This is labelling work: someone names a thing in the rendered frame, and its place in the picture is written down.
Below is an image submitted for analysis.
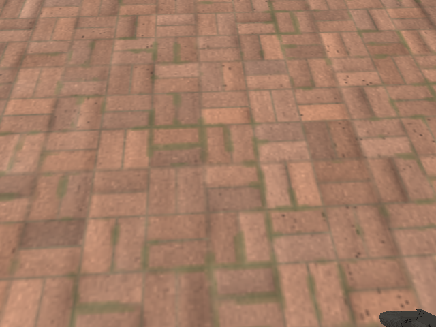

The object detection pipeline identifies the robot right hand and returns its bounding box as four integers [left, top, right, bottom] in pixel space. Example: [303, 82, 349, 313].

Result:
[379, 309, 436, 327]

